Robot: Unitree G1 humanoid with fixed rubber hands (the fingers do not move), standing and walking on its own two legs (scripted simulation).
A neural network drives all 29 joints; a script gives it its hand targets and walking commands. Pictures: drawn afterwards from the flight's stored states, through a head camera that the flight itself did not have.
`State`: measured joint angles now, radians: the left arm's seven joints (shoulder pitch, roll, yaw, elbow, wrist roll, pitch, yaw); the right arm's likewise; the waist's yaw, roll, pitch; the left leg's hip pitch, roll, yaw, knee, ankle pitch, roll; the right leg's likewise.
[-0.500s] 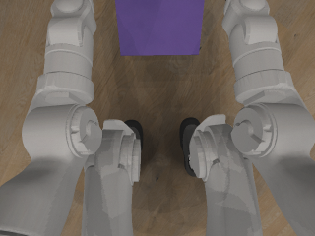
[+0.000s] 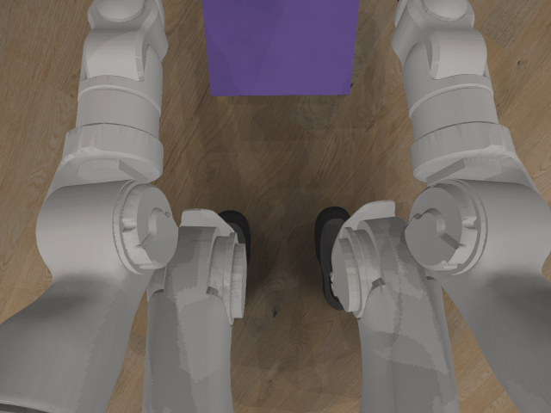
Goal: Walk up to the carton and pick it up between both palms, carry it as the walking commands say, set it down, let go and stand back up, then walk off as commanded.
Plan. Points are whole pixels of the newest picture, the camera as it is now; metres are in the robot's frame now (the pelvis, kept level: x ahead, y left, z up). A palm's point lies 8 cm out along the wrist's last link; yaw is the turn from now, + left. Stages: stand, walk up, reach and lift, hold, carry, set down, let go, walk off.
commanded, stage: set down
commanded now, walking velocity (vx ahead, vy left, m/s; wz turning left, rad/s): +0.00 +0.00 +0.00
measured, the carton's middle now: out of the picture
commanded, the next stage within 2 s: none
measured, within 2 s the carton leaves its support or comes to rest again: rests again in 0.46 s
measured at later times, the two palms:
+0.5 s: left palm out of the picture +0.54 +0.15 -0.21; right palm out of the picture +0.53 -0.13 -0.20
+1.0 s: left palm out of the picture +0.55 +0.18 -0.18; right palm out of the picture +0.54 -0.16 -0.16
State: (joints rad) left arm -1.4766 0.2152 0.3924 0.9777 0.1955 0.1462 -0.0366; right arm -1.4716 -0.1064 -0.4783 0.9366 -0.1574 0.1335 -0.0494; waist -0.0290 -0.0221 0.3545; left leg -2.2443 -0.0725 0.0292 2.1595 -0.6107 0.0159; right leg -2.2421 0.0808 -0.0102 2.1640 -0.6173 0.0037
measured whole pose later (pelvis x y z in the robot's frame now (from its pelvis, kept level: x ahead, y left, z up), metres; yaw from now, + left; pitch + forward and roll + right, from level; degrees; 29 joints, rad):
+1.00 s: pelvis -0.01 +0.00 -0.01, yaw -1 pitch +35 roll -1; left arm -1.53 0.40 0.21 1.18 -0.14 0.07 0.07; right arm -1.46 -0.26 -0.13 1.03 0.17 0.08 -0.16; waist -0.03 -0.02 0.41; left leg -2.22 -0.06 0.02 2.19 -0.58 0.02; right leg -2.20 0.08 -0.02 2.18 -0.59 0.01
